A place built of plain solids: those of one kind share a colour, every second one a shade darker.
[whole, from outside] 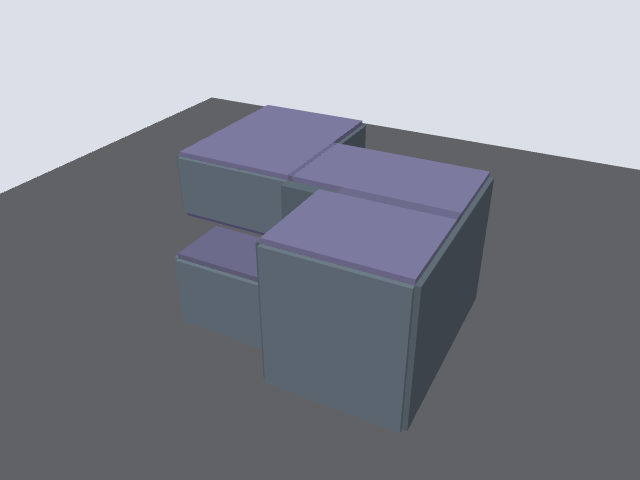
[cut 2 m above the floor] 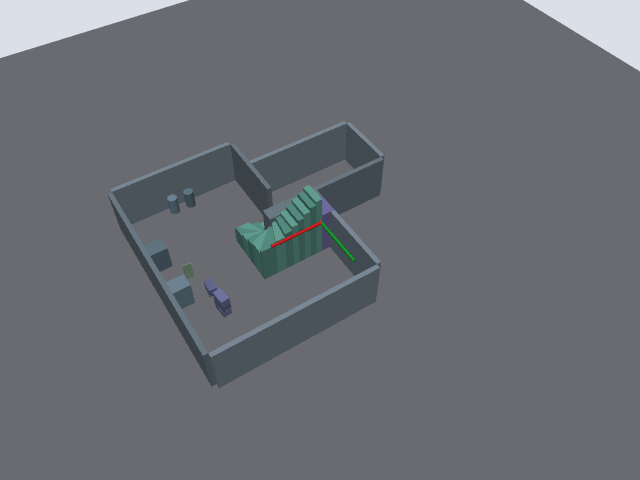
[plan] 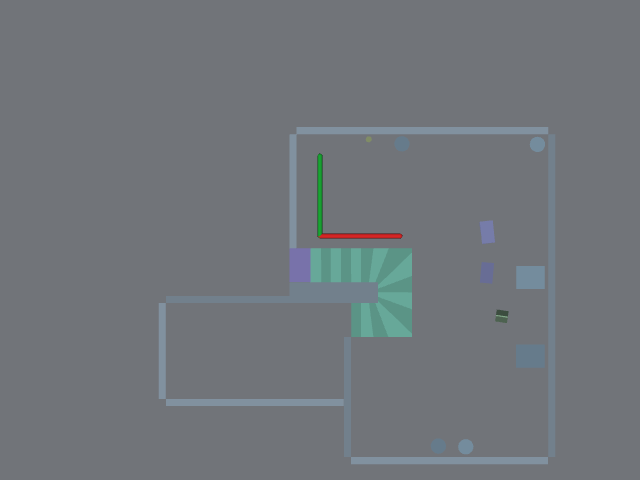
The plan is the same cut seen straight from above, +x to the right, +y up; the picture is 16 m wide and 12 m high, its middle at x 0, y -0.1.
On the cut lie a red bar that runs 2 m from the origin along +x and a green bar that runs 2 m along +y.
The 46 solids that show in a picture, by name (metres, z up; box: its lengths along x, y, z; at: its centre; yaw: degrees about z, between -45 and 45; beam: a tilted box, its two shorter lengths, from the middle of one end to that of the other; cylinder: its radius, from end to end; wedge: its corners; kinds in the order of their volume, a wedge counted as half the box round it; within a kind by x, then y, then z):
{
 "wall_1": {"box": [0.18, 2.4, 2.87], "at": [-3.94, -2.87, 1.38]},
 "wall_2": {"box": [4.94, 0.18, 2.4], "at": [-3.23, -1.25, 4.24]},
 "wall_3": {"box": [4.45, 0.18, 2.87], "at": [-1.63, -4.16, 1.38]},
 "wall_4": {"box": [4.45, 0.18, 2.87], "at": [-1.63, -1.59, 1.38]},
 "wall_5": {"box": [0.18, 2.85, 2.86], "at": [-0.67, 1.12, 1.38]},
 "wall_6": {"box": [0.18, 2.98, 2.4], "at": [-0.67, 4.04, 4.24]},
 "wall_7": {"box": [2.22, 0.52, 5.74], "at": [0.34, -1.42, 2.57]},
 "wall_8": {"box": [0.18, 3.0, 5.49], "at": [0.69, -4.02, 2.69]},
 "wall_9": {"box": [6.29, 0.18, 5.49], "at": [2.56, 2.64, 2.69]},
 "wall_10": {"box": [4.93, 0.18, 5.49], "at": [3.24, -5.61, 2.69]},
 "wall_11": {"box": [0.18, 8.07, 5.49], "at": [5.79, -1.49, 2.69]},
 "roof_1": {"box": [4.94, 6.68, 0.2], "at": [-3.23, 2.18, 5.54]},
 "roof_2": {"box": [4.45, 2.4, 0.2], "at": [-1.63, -2.87, 2.92]},
 "roof_3": {"box": [0.18, 3.7, 0.2], "at": [-0.67, 0.7, 5.54]},
 "roof_4": {"box": [6.29, 3.7, 0.2], "at": [2.56, 0.7, 5.54]},
 "roof_5": {"box": [4.93, 3.85, 0.2], "at": [3.24, -3.6, 5.54]},
 "roof_6": {"box": [4.25, 0.52, 0.2], "at": [3.58, -1.42, 5.54]},
 "floor_1": {"box": [4.94, 6.68, 0.22], "at": [-3.23, 2.18, 2.93]},
 "floor_2": {"box": [0.53, 0.85, 3.09], "at": [-0.5, -0.73, 1.49]},
 "tread_1": {"wedge": [[-0.23, -1.16, -0.05], [-0.23, -1.16, 2.84], [-0.23, -0.31, -0.05], [-0.23, -0.31, 2.84], [0.03, -1.16, -0.05], [0.03, -1.16, 2.85], [0.03, -0.31, -0.05], [0.03, -0.31, 2.85]]},
 "tread_2": {"wedge": [[0.02, -0.31, -0.05], [0.02, -0.31, 2.67], [0.03, -1.16, -0.05], [0.03, -1.16, 2.67], [0.27, -1.16, -0.05], [0.27, -1.16, 2.68], [0.27, -0.31, -0.05], [0.27, -0.31, 2.68]]},
 "tread_3": {"wedge": [[0.26, -1.16, -0.05], [0.26, -1.16, 2.49], [0.26, -0.31, -0.05], [0.26, -0.31, 2.49], [0.52, -1.16, -0.05], [0.52, -1.16, 2.5], [0.53, -0.31, -0.05], [0.53, -0.31, 2.5]]},
 "tread_4": {"wedge": [[0.52, -1.16, -0.05], [0.52, -1.16, 2.32], [0.52, -0.31, -0.05], [0.52, -0.31, 2.32], [0.78, -1.16, -0.05], [0.78, -1.16, 2.32], [0.78, -0.31, -0.05], [0.78, -0.31, 2.32]]},
 "tread_5": {"wedge": [[0.77, -0.31, -0.05], [0.77, -0.31, 2.13], [0.78, -1.16, -0.05], [0.78, -1.16, 2.14], [1.02, -1.16, -0.05], [1.02, -1.16, 2.14], [1.02, -0.31, -0.05], [1.02, -0.31, 2.13]]},
 "tread_6": {"wedge": [[0.78, -2.53, -0.05], [0.78, -2.53, 0.18], [0.78, -1.68, -0.05], [0.78, -1.68, 0.18], [1.03, -2.53, -0.05], [1.03, -2.53, 0.18], [1.03, -1.68, -0.05], [1.03, -1.68, 0.18]]},
 "tread_7": {"wedge": [[1.02, -1.16, -0.05], [1.02, -1.16, 1.96], [1.02, -0.31, -0.05], [1.02, -0.31, 1.96], [1.22, -1.16, -0.05], [1.22, -1.16, 1.96], [1.34, -0.31, -0.05], [1.34, -0.31, 1.96]]},
 "tread_8": {"wedge": [[1.03, -2.53, -0.05], [1.03, -2.53, 0.36], [1.03, -1.68, -0.05], [1.03, -1.68, 0.36], [1.23, -1.68, -0.05], [1.23, -1.68, 0.35], [1.34, -2.53, -0.05], [1.34, -2.53, 0.35]]},
 "tread_9": {"wedge": [[1.22, -1.16, -0.05], [1.22, -1.16, 1.78], [1.33, -0.31, -0.05], [1.33, -0.31, 1.78], [1.38, -1.16, -0.05], [1.38, -1.16, 1.78], [1.72, -0.31, -0.05], [1.72, -0.31, 1.78]]},
 "tread_10": {"wedge": [[1.23, -1.68, -0.05], [1.23, -1.68, 0.53], [1.34, -2.53, -0.05], [1.34, -2.53, 0.53], [1.38, -1.68, -0.05], [1.38, -1.68, 0.53], [1.71, -2.53, -0.05], [1.71, -2.53, 0.53]]},
 "tread_11": {"wedge": [[1.29, -1.39, -0.05], [1.29, -1.39, 1.6], [1.72, -0.31, -0.05], [1.72, -0.31, 1.6], [2.3, -0.41, -0.05], [2.3, -0.41, 1.6], [2.3, -0.31, -0.05], [2.3, -0.31, 1.6]]},
 "tread_12": {"wedge": [[1.31, -1.48, -0.05], [1.31, -1.48, 0.72], [1.71, -2.53, -0.05], [1.71, -2.53, 0.72], [2.3, -2.53, -0.05], [2.3, -2.53, 0.71], [2.3, -2.44, -0.05], [2.3, -2.44, 0.71]]},
 "tread_13": {"wedge": [[1.45, -1.63, -0.05], [1.45, -1.63, 0.89], [1.45, -1.52, -0.05], [1.45, -1.52, 0.89], [2.3, -2.44, -0.05], [2.3, -2.44, 0.89], [2.3, -1.83, -0.05], [2.3, -1.83, 0.89]]},
 "tread_14": {"wedge": [[1.45, -1.52, -0.05], [1.45, -1.52, 1.07], [1.45, -1.41, -0.05], [1.45, -1.41, 1.07], [2.3, -1.83, -0.05], [2.3, -1.83, 1.07], [2.3, -1.41, -0.05], [2.3, -1.41, 1.06]]},
 "tread_15": {"wedge": [[1.45, -1.41, -0.05], [1.45, -1.41, 1.25], [1.45, -1.31, -0.05], [1.45, -1.31, 1.25], [2.3, -1.41, -0.05], [2.3, -1.41, 1.25], [2.3, -0.99, -0.05], [2.3, -0.99, 1.25]]},
 "tread_16": {"wedge": [[1.45, -1.32, -0.05], [1.45, -1.32, 1.43], [1.45, -1.23, -0.05], [1.45, -1.23, 1.43], [2.3, -1.0, -0.05], [2.3, -1.0, 1.42], [2.3, -0.41, -0.05], [2.3, -0.41, 1.42]]},
 "bin_1": {"cylinder": 0.19, "from": [2.05, 2.3, 0.0], "to": [2.05, 2.3, 0.62]},
 "bin_2": {"cylinder": 0.19, "from": [2.96, -5.25, 0.0], "to": [2.96, -5.25, 0.75]},
 "bin_3": {"cylinder": 0.19, "from": [3.65, -5.27, 0.0], "to": [3.65, -5.27, 0.75]},
 "bin_4": {"box": [0.72, 0.58, 1.11], "at": [5.26, -3.0, 0.51]},
 "bin_5": {"box": [0.72, 0.58, 1.11], "at": [5.26, -1.04, 0.51]},
 "bin_6": {"cylinder": 0.19, "from": [5.44, 2.29, 0.0], "to": [5.44, 2.29, 0.75]},
 "carton_1": {"box": [0.32, 0.52, 0.41], "at": [4.17, -0.92, 0.15], "yaw": -5.0},
 "carton_2": {"box": [0.33, 0.56, 0.31], "at": [4.18, 0.09, 0.46], "yaw": 8.6},
 "carton_3": {"box": [0.33, 0.56, 0.36], "at": [4.19, 0.1, 0.13], "yaw": 5.5},
 "carton_4": {"box": [0.33, 0.56, 0.31], "at": [4.19, 0.1, 0.77], "yaw": 6.4},
 "sign_1": {"wedge": [[4.38, -2.13, 0.0], [4.4, -2.0, 0.62], [4.4, -1.97, 0.62], [4.42, -1.84, 0.0], [4.67, -2.18, 0.0], [4.69, -2.04, 0.62], [4.7, -2.01, 0.62], [4.72, -1.88, 0.0]]}
}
